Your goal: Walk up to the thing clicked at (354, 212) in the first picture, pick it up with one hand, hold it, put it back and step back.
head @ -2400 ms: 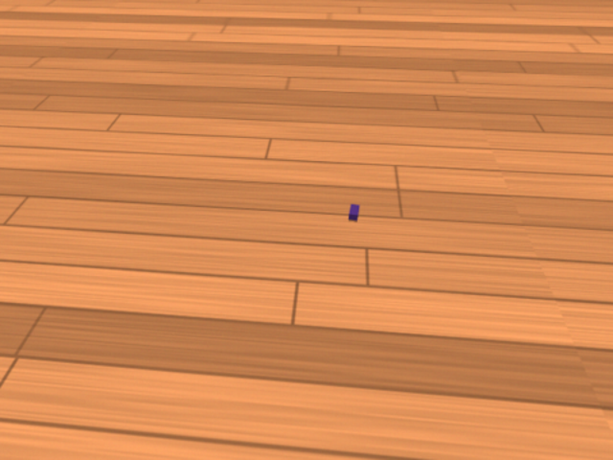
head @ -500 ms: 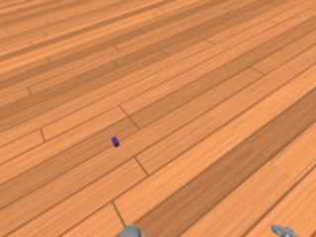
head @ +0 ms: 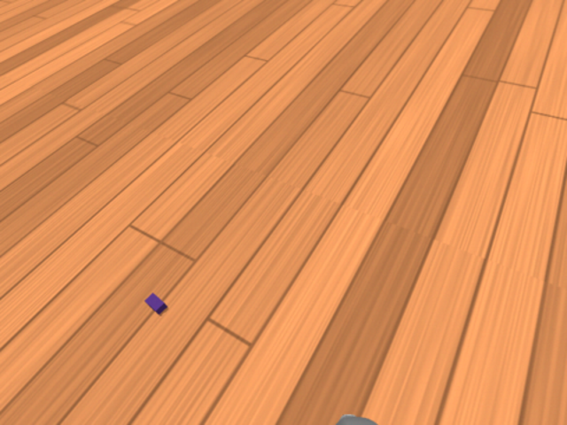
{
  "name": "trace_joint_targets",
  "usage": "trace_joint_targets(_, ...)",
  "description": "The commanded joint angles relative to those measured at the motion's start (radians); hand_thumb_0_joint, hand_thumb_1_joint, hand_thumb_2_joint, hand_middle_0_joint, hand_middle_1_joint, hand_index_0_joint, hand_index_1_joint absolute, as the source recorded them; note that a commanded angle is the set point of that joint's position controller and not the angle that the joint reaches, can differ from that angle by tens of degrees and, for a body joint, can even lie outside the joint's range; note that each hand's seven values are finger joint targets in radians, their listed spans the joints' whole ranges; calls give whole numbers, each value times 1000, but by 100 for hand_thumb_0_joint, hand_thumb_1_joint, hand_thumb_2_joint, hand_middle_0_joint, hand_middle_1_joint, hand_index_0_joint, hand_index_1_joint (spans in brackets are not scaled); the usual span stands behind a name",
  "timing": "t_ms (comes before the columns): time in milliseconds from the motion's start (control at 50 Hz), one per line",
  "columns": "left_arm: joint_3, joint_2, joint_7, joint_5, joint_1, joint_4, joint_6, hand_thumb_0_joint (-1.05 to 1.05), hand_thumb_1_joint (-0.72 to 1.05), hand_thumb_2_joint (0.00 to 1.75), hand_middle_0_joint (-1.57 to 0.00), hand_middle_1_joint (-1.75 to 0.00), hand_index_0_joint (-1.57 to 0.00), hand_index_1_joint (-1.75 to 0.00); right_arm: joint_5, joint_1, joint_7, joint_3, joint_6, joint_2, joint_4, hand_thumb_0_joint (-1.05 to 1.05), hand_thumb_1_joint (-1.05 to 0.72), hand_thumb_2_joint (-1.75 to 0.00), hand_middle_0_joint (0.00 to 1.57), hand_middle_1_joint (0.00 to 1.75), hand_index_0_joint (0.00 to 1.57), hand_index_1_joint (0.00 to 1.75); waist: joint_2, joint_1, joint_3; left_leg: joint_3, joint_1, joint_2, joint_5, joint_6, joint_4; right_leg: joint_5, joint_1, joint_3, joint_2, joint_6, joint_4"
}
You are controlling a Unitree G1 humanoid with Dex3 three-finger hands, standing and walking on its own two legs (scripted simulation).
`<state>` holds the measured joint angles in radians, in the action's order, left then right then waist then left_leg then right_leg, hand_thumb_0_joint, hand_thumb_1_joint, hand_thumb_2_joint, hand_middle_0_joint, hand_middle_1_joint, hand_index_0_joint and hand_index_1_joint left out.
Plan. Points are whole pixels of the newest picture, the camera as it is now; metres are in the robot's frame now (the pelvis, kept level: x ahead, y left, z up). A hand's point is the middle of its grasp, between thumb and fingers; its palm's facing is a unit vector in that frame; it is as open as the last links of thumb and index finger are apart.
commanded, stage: walk up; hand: left
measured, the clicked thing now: (156, 303) +0.71 +0.48 -0.73
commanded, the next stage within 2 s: none
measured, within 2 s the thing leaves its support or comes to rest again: neither
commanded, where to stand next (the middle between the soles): +0.24 +0.53 m, yaw -41 degrees
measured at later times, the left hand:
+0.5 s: hand out of the picture +0.21 +0.57 -0.15, palm faces -0.22 -0.73 -0.65, open 7.4 cm
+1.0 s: hand out of the picture +0.34 +0.68 -0.11, palm faces -0.33 -0.71 -0.63, open 7.4 cm
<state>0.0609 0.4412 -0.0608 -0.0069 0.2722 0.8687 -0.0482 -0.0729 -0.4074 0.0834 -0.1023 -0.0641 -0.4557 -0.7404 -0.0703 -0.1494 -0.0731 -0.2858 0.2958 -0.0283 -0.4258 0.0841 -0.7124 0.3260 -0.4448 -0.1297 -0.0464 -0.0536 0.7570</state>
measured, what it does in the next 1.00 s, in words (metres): steps to the left, turning right: left foot, then right foot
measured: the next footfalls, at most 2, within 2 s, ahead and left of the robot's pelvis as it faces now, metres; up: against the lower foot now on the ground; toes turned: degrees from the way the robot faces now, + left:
left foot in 0.40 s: +0.19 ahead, +0.35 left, +0.00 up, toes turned -9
right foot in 0.74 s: +0.20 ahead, +0.21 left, +0.00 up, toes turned -25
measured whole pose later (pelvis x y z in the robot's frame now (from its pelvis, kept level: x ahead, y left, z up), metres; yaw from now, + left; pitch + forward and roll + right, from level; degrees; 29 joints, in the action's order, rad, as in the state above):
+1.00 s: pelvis +0.14 +0.43 -0.03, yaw -24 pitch -2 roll +0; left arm 0.06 0.42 -0.12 0.04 0.32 0.73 -0.06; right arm -0.06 -0.22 0.08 -0.11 -0.13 -0.48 -0.63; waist -0.13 -0.02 -0.14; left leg 0.11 0.60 -0.11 -0.42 0.00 -1.35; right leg 0.31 -0.55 0.06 -0.09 -0.01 0.88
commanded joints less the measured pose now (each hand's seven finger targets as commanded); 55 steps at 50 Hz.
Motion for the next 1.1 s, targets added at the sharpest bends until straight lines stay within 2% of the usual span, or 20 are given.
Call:
trace_joint_targets(0, 140, 373, -62, 19, 339, -13, -10, 0, 90, 90, -20, -30, -20, -30, 2, 139, -14, -31, 30, -107, 197, 0, -90, -90, 20, 30, 20, 30, 341, 239, 157, 224, 663, -19, -180, -127, -501, 33, 680, 653, -308, -186, -316)
trace_joint_targets(40, 127, 384, -79, -3, 150, -96, -12, 0, 90, 90, -20, -30, -20, -30, -8, 122, -27, -71, 1, -233, 195, 0, -90, -90, 20, 30, 20, 30, 173, 160, 79, 458, 630, -87, -185, -189, -699, 119, 404, 910, -499, -338, -393)
trace_joint_targets(100, 91, 308, -87, -6, 104, -115, -30, 0, 90, 90, -20, -30, -20, -30, 10, 155, -24, -67, -3, -221, 146, 0, -90, -90, 20, 30, 20, 30, 21, 112, -4, 438, 473, -116, -33, -130, -588, -11, 151, 565, -294, -202, -359)
trace_joint_targets(160, 103, 331, -78, 24, 109, -117, -45, 0, 90, 90, -20, -30, -20, -30, 10, 143, -3, -56, -15, -183, 146, 0, -90, -90, 20, 30, 20, 30, 136, 98, 11, 390, 373, -105, 54, -107, -545, -215, 47, 399, -189, -155, -252)
trace_joint_targets(260, 127, 403, -75, 52, 104, -143, -51, 0, 90, 90, -20, -30, -20, -30, 12, 246, 18, -77, -22, -188, 203, 0, -90, -90, 20, 30, 20, 30, 247, 112, 9, 342, 310, -117, 70, -90, -442, -21, -68, 385, -159, -154, -231)
trace_joint_targets(320, 135, 424, -81, 57, 98, -152, -51, 0, 90, 90, -20, -30, -20, -30, 14, 261, 23, -94, -11, -205, 221, 0, -90, -90, 20, 30, 20, 30, 256, 109, 55, 321, 207, -93, -48, -71, -298, -105, -88, 413, -174, -159, -144)
trace_joint_targets(380, 98, 306, -87, 46, 30, -163, -41, 0, 90, 90, -20, -30, -20, -30, -10, -23, 7, -129, 9, -219, 132, 0, -90, -90, 20, 30, 20, 30, 44, -63, 169, 283, -186, -7, 2, -53, 46, -271, -244, 226, -62, -37, 311)
trace_joint_targets(400, 60, 174, -92, 40, 80, -169, -37, 0, 90, 90, -20, -30, -20, -30, -24, -37, -8, -142, 22, -299, 139, 0, -90, -90, 20, 30, 20, 30, -323, -52, 130, 555, -219, -197, 162, -57, 185, 279, -450, 141, 113, 13, 537)
trace_joint_targets(420, 56, 199, -114, 25, 91, -175, -35, 0, 90, 90, -20, -30, -20, -30, -3, 58, -23, -145, 35, -363, 164, 0, -90, -90, 20, 30, 20, 30, -400, -6, 143, 797, -230, -336, 391, 18, 256, 340, -550, 184, 120, 9, 644)
trace_joint_targets(440, 50, 236, -126, 27, 95, -146, -36, 0, 90, 90, -20, -30, -20, -30, 17, 140, -28, -146, 33, -391, 178, 0, -90, -90, 20, 30, 20, 30, -408, 34, 161, 924, -141, -387, 266, 104, 314, 317, -480, 221, 53, -9, 706)
trace_joint_targets(500, 83, 291, -96, -14, 126, -62, -29, 0, 90, 90, -20, -30, -20, -30, 3, 216, -42, -101, 29, -214, 208, 0, -90, -90, 20, 30, 20, 30, -155, 68, 63, 514, -71, -220, 475, 62, 148, 139, -380, 188, 28, 8, 613)
trace_joint_targets(620, 66, 206, -76, -21, 180, -92, -24, 0, 90, 90, -20, -30, -20, -30, -9, 170, -46, -71, 23, -160, 223, 0, -90, -90, 20, 30, 20, 30, -160, 73, 111, 378, -125, -230, 794, 96, 71, 70, -168, 53, 2, 22, 231)
trace_joint_targets(680, 84, 198, -84, -14, 368, -57, -30, 0, 90, 90, -20, -30, -20, -30, -8, 300, -38, -58, 5, -148, 275, 0, -90, -90, 20, 30, 20, 30, -57, 206, 140, 287, 133, -164, 680, 21, -110, -184, 231, 77, 12, -18, -101)
trace_joint_targets(700, 106, 238, -93, -2, 419, -47, -30, 0, 90, 90, -20, -30, -20, -30, 3, 292, -32, -46, 4, -115, 281, 0, -90, -90, 20, 30, 20, 30, 33, 248, 160, 247, 260, -108, 578, -37, -242, -261, 411, 125, -2, -28, -180)
trace_joint_targets(720, 125, 287, -102, 16, 432, -66, -28, 0, 90, 90, -20, -30, -20, -30, 13, 236, -33, -36, 1, -94, 276, 0, -90, -90, 20, 30, 20, 30, 193, 263, 169, 274, 491, -41, 78, -92, -431, -349, 574, 359, -125, -106, -198)
trace_joint_targets(740, 129, 316, -107, 31, 351, -126, -22, 0, 90, 90, -20, -30, -20, -30, 17, 128, -40, -36, -12, -102, 252, 0, -90, -90, 20, 30, 20, 30, 201, 201, 244, 367, 546, -42, -168, -132, -602, -277, 568, 676, -364, -212, -224)
trace_joint_targets(780, 122, 327, -112, 17, 151, -209, -22, 0, 90, 90, -20, -30, -20, -30, 1, 100, -59, -71, -38, -184, 239, 0, -90, -90, 20, 30, 20, 30, 115, 142, 173, 453, 533, -57, -193, -143, -815, -182, 322, 824, -495, -339, -315)
trace_joint_targets(880, 119, 319, -93, 37, 43, -207, -33, 0, 90, 90, -20, -30, -20, -30, 4, 130, -19, -81, -43, -202, 190, 0, -90, -90, 20, 30, 20, 30, 106, 108, 14, 405, 324, -72, 25, -88, -769, 171, -104, 454, -217, -170, -267)
trace_joint_targets(1020, 144, 391, -74, 63, 91, -162, -19, 0, 90, 90, -20, -30, -20, -30, 22, 169, -7, -74, -53, -177, 181, 0, -90, -90, 20, 30, 20, 30, 307, 170, 39, 268, 243, -66, -151, -78, -383, 274, -97, 457, -139, -131, -209)
trace_joint_targets(1080, 132, 378, -72, 47, 29, -157, -9, 0, 90, 90, -20, -30, -20, -30, 27, 25, -9, -89, -43, -188, 121, 0, -90, -90, 20, 30, 20, 30, 277, 95, 113, 204, 28, -3, -153, -62, -104, 194, -144, 413, -113, -67, -140)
